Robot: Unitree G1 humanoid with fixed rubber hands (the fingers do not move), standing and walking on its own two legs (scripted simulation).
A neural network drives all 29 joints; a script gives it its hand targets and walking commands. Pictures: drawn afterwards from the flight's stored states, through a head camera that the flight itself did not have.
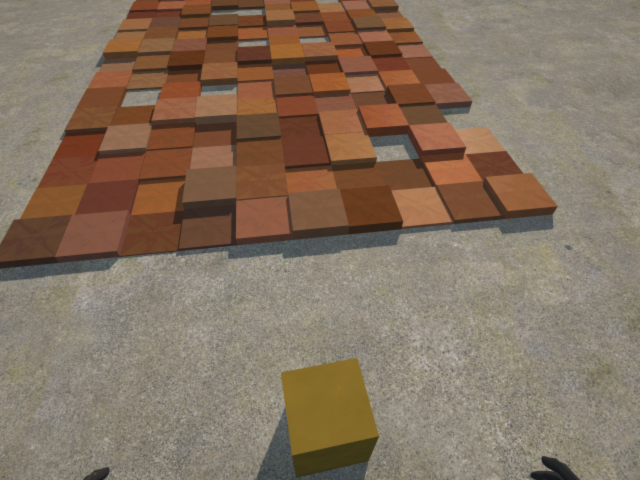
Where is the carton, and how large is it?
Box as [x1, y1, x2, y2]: [281, 358, 378, 477]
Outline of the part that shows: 357,358 281,372 288,429 296,477 368,460 378,437 378,434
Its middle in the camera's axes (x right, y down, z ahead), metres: +0.02 +0.50 +1.07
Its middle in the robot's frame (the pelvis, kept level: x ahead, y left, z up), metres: +0.39 -0.02 -0.66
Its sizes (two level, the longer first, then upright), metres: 0.210 0.200 0.250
